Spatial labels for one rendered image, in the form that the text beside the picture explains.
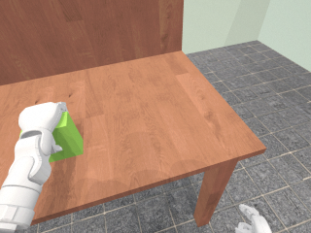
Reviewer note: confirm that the robot left hand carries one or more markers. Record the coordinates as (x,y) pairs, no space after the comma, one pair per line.
(45,115)

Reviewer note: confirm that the robot right hand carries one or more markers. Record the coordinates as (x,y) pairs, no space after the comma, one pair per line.
(258,223)

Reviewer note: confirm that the table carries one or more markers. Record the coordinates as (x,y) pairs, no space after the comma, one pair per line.
(146,114)

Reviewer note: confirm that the left robot forearm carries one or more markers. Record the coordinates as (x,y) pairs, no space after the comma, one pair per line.
(30,170)

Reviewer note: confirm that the sponge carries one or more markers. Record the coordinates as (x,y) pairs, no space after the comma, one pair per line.
(67,136)

